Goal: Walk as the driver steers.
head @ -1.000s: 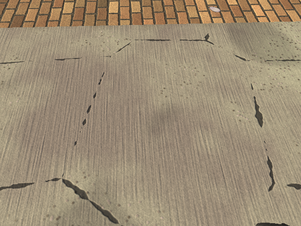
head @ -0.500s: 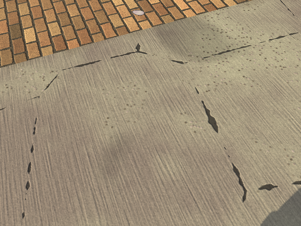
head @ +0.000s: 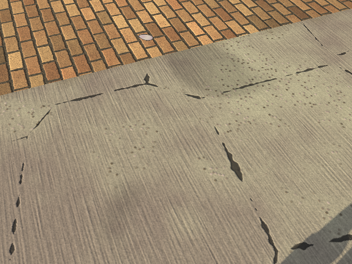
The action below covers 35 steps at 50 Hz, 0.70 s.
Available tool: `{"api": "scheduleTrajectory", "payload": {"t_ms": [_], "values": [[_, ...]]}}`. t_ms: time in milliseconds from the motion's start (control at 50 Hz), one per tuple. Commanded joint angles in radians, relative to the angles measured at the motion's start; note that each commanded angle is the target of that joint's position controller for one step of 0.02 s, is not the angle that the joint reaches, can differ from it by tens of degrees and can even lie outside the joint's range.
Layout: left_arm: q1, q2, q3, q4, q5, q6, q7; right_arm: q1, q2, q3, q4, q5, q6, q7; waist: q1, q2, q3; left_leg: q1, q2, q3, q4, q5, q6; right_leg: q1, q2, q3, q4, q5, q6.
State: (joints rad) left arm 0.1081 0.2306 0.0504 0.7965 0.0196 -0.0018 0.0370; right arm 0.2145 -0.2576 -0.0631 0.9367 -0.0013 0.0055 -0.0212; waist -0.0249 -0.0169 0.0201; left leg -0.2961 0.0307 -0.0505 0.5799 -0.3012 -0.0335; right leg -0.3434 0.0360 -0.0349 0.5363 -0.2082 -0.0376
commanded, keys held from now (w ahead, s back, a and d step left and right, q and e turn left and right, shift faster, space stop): q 0.72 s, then no key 0.28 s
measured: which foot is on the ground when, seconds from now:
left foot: down 0.00-0.10, up 0.12-0.38, down 0.40-0.92, up 0.94-1.00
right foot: down 0.00-0.40, up 0.42-0.88, down 0.90-1.00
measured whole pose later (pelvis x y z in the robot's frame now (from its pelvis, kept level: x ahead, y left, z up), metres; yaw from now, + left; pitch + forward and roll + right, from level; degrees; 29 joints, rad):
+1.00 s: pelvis +0.03 +0.05 +0.01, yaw +30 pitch +2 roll +0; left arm 0.14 0.26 0.06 0.78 0.02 -0.03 0.01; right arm 0.16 -0.30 -0.06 0.67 0.00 0.03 -0.03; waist 0.00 0.04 0.01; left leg -0.38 -0.10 -0.14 0.79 -0.50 -0.02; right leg -0.27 0.01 0.04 0.49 -0.26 -0.01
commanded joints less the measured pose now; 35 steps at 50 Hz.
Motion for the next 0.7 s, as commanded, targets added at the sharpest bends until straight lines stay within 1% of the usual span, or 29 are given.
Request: {"api": "scheduleTrajectory", "payload": {"t_ms": [20, 60, 80, 100, 120, 140, 160, 180, 200, 220, 240, 260, 280, 320, 340, 360, 380, 400, 420, 440, 460, 480, 500, 520, 540, 580, 640, 700], "values": [[-0.003, 0.121, 0.049, -0.069, -0.006, 0.003, 0.012, -0.079, -0.187, -0.042, -0.096, 0.004, -0.026, -0.007, 0.036, 0.197, -0.042, -0.088, 0.140, -0.245, -0.191, 0.183, 0.146, 0.119, -0.021, 0.022, 0.035, 0.028, -0.020], [0.018, 0.120, 0.058, -0.070, -0.008, 0.006, 0.009, -0.071, -0.175, -0.042, -0.111, 0.013, -0.022, -0.013, 0.039, 0.144, -0.067, -0.126, 0.101, -0.219, -0.133, 0.171, 0.128, 0.179, -0.052, 0.032, 0.011, 0.050, -0.037], [0.041, 0.128, 0.064, -0.068, -0.008, 0.007, 0.009, -0.075, -0.163, -0.041, -0.123, 0.015, -0.019, -0.014, 0.045, 0.098, -0.079, -0.169, 0.071, -0.186, -0.084, 0.140, 0.109, 0.221, -0.089, 0.056, -0.019, 0.051, -0.053], [0.078, 0.142, 0.071, -0.060, -0.007, 0.010, 0.010, -0.082, -0.142, -0.036, -0.136, 0.018, -0.014, -0.016, 0.055, 0.022, -0.092, -0.230, 0.030, -0.127, 0.005, 0.083, 0.079, 0.272, -0.159, 0.112, -0.075, 0.054, -0.084], [0.117, 0.169, 0.076, -0.051, -0.003, 0.011, 0.012, -0.072, -0.114, -0.029, -0.149, 0.022, -0.008, -0.016, 0.056, -0.102, -0.114, -0.277, -0.024, -0.035, 0.155, -0.006, 0.043, 0.307, -0.296, 0.252, -0.169, 0.106, -0.154], [0.100, 0.178, 0.074, -0.060, 0.003, 0.006, 0.015, -0.062, -0.114, -0.031, -0.161, 0.018, -0.002, -0.013, 0.051, -0.210, -0.125, -0.324, -0.030, 0.032, 0.354, -0.248, 0.021, 0.309, -0.445, 0.387, -0.223, 0.217, -0.243], [0.104, 0.164, 0.064, -0.074, 0.010, -0.007, 0.019, -0.076, -0.150, -0.047, -0.167, 0.015, 0.007, -0.008, 0.060, -0.155, -0.127, -0.362, 0.005, 0.000, 0.563, -0.345, 0.010, 0.295, -0.502, 0.420, -0.242, 0.306, -0.299], [0.056, 0.162, 0.060, -0.088, 0.008, -0.017, 0.023, -0.065, -0.152, -0.056, -0.163, 0.022, 0.017, -0.006, 0.032, -0.081, -0.116, -0.360, 0.027, -0.023, 0.647, -0.314, 0.007, 0.258, -0.482, 0.357, -0.239, 0.313, -0.286], [-0.005, 0.169, 0.061, -0.096, -0.001, -0.021, 0.023, -0.051, -0.130, -0.052, -0.160, 0.028, 0.028, -0.007, 0.005, -0.056, -0.088, -0.349, 0.053, -0.027, 0.611, -0.255, 0.004, 0.217, -0.433, 0.264, -0.250, 0.262, -0.241], [-0.034, 0.180, 0.064, -0.094, -0.006, -0.023, 0.024, -0.061, -0.113, -0.045, -0.162, 0.027, 0.036, -0.007, 0.003, -0.068, -0.066, -0.328, 0.064, -0.007, 0.551, -0.199, -0.001, 0.187, -0.393, 0.188, -0.259, 0.239, -0.205], [-0.041, 0.189, 0.066, -0.088, -0.004, -0.019, 0.025, -0.065, -0.098, -0.039, -0.166, 0.024, 0.040, -0.004, 0.007, -0.081, -0.062, -0.280, 0.060, 0.025, 0.491, -0.166, -0.009, 0.157, -0.354, 0.114, -0.255, 0.242, -0.185], [-0.044, 0.193, 0.068, -0.082, -0.003, -0.013, 0.025, -0.068, -0.085, -0.032, -0.173, 0.022, 0.041, 0.003, 0.009, -0.094, -0.070, -0.216, 0.053, 0.053, 0.414, -0.142, -0.011, 0.132, -0.323, 0.049, -0.241, 0.248, -0.171], [-0.037, 0.199, 0.071, -0.075, -0.004, -0.008, 0.025, -0.081, -0.079, -0.026, -0.187, 0.022, 0.039, 0.012, 0.018, -0.112, -0.085, -0.164, 0.044, 0.075, 0.333, -0.124, -0.008, 0.131, -0.312, 0.008, -0.226, 0.267, -0.165], [-0.008, 0.220, 0.077, -0.058, -0.016, 0.000, 0.023, -0.082, -0.101, -0.030, -0.206, 0.024, 0.036, 0.030, 0.026, -0.136, -0.120, -0.102, 0.019, 0.112, 0.207, -0.081, 0.002, 0.178, -0.337, -0.007, -0.189, 0.311, -0.161], [-0.007, 0.226, 0.078, -0.053, -0.026, 0.004, 0.021, -0.060, -0.109, -0.035, -0.207, 0.023, 0.037, 0.038, 0.012, -0.136, -0.132, -0.056, 0.006, 0.134, 0.126, -0.027, 0.015, 0.186, -0.348, -0.016, -0.159, 0.297, -0.145], [-0.011, 0.225, 0.078, -0.047, -0.039, 0.009, 0.018, -0.023, -0.113, -0.039, -0.198, 0.020, 0.040, 0.043, -0.008, -0.128, -0.137, 0.015, -0.017, 0.162, 0.020, 0.054, 0.036, 0.167, -0.347, -0.037, -0.116, 0.247, -0.113], [0.026, 0.201, 0.073, -0.027, -0.044, 0.013, 0.013, 0.017, -0.133, -0.051, -0.185, 0.016, 0.043, 0.040, -0.015, -0.095, -0.134, 0.105, -0.043, 0.152, -0.069, 0.112, 0.068, 0.111, -0.321, -0.069, -0.041, 0.143, -0.058], [0.066, 0.157, 0.064, -0.013, -0.027, 0.017, 0.004, 0.045, -0.204, -0.073, -0.185, 0.011, 0.044, 0.028, -0.005, 0.079, -0.100, 0.217, 0.047, -0.024, -0.167, 0.325, 0.127, -0.053, -0.243, -0.152, 0.158, -0.054, 0.027], [0.040, 0.102, 0.044, -0.063, 0.025, 0.017, -0.004, 0.046, -0.320, -0.088, -0.226, 0.001, 0.041, 0.010, 0.029, 0.369, -0.078, 0.301, 0.327, -0.421, -0.176, 0.708, 0.285, -0.356, -0.104, -0.163, 0.493, -0.511, 0.124], [-0.079, 0.145, 0.055, -0.104, 0.005, 0.009, 0.003, 0.069, -0.314, -0.084, -0.247, -0.043, 0.014, 0.027, -0.062, 0.260, -0.172, 0.221, 0.380, -0.512, -0.239, 0.591, 0.416, -0.381, -0.055, 0.043, 0.646, -0.511, 0.115], [-0.103, 0.171, 0.065, -0.108, -0.023, 0.010, 0.010, 0.023, -0.296, -0.079, -0.250, -0.042, -0.009, 0.033, -0.033, 0.179, -0.120, 0.201, 0.319, -0.426, -0.257, 0.462, 0.375, -0.410, -0.067, 0.077, 0.681, -0.413, 0.095], [-0.079, 0.178, 0.070, -0.093, -0.022, 0.012, 0.019, -0.039, -0.265, -0.074, -0.258, -0.018, -0.019, 0.025, 0.003, 0.149, -0.085, 0.177, 0.261, -0.355, -0.255, 0.362, 0.306, -0.426, -0.084, 0.092, 0.655, -0.303, 0.080], [-0.057, 0.188, 0.076, -0.069, -0.012, 0.015, 0.030, -0.085, -0.220, -0.060, -0.270, 0.001, -0.018, 0.015, 0.021, 0.126, -0.081, 0.157, 0.228, -0.317, -0.250, 0.325, 0.262, -0.409, -0.097, 0.105, 0.638, -0.236, 0.082], [-0.032, 0.192, 0.079, -0.063, -0.005, 0.016, 0.033, -0.109, -0.203, -0.053, -0.278, 0.009, -0.014, 0.007, 0.042, 0.133, -0.085, 0.116, 0.202, -0.285, -0.249, 0.342, 0.248, -0.363, -0.088, 0.104, 0.636, -0.185, 0.086], [-0.018, 0.184, 0.079, -0.059, -0.005, 0.013, 0.031, -0.101, -0.193, -0.048, -0.284, 0.005, -0.012, 0.001, 0.047, 0.135, -0.104, 0.108, 0.186, -0.273, -0.249, 0.357, 0.246, -0.331, -0.073, 0.103, 0.643, -0.147, 0.088], [-0.010, 0.161, 0.074, -0.061, -0.012, 0.007, 0.028, -0.071, -0.185, -0.045, -0.287, 0.004, -0.014, -0.008, 0.041, 0.124, -0.127, 0.142, 0.171, -0.269, -0.244, 0.369, 0.249, -0.323, -0.058, 0.111, 0.597, -0.104, 0.094], [-0.045, 0.141, 0.064, -0.078, -0.014, 0.001, 0.025, -0.037, -0.199, -0.051, -0.290, 0.012, -0.009, -0.017, 0.021, 0.133, -0.116, 0.181, 0.159, -0.299, -0.239, 0.309, 0.248, -0.329, -0.047, 0.127, 0.442, -0.085, 0.111], [-0.068, 0.139, 0.058, -0.088, -0.017, -0.006, 0.015, -0.036, -0.215, -0.058, -0.303, 0.011, 0.000, -0.019, 0.008, 0.157, -0.097, 0.153, 0.143, -0.337, -0.238, 0.222, 0.251, -0.270, -0.033, 0.136, 0.309, -0.090, 0.122]]}}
